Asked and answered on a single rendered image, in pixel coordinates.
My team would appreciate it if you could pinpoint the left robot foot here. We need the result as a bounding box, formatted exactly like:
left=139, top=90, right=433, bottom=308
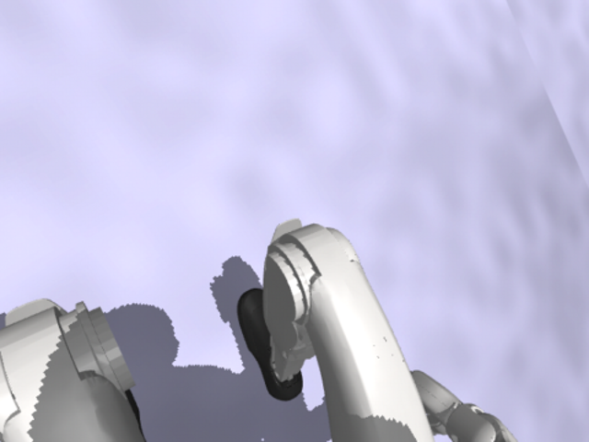
left=125, top=389, right=146, bottom=442

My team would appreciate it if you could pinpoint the right robot arm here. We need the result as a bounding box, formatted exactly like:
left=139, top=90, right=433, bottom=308
left=445, top=403, right=518, bottom=442

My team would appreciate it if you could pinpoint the right robot foot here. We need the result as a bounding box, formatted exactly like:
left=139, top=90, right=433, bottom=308
left=237, top=288, right=303, bottom=401

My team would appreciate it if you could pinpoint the right robot hand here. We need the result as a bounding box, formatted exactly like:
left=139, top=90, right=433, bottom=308
left=410, top=370, right=464, bottom=436

